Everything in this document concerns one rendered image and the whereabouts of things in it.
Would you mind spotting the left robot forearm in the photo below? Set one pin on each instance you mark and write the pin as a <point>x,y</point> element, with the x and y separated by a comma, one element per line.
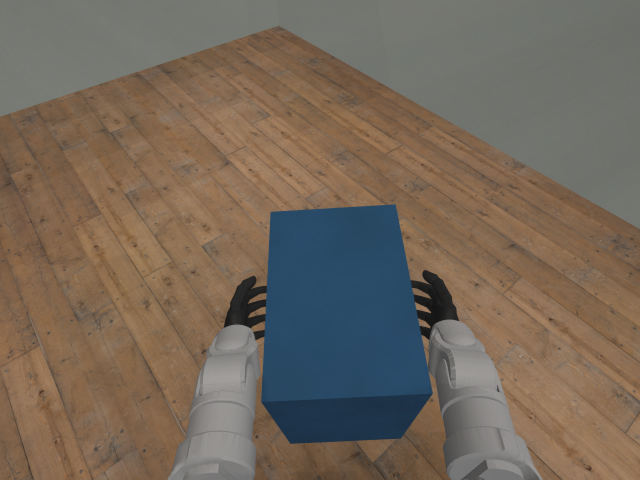
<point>218,444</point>

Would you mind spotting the robot left hand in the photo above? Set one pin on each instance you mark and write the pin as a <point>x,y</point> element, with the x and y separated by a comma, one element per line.
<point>240,309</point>

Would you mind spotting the carton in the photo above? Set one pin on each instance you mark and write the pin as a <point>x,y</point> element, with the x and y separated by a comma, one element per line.
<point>343,353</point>

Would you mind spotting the right robot forearm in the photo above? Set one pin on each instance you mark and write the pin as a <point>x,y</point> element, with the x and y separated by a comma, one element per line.
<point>481,439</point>

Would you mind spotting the robot right hand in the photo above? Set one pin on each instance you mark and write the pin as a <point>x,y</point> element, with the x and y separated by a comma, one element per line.
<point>440,304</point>

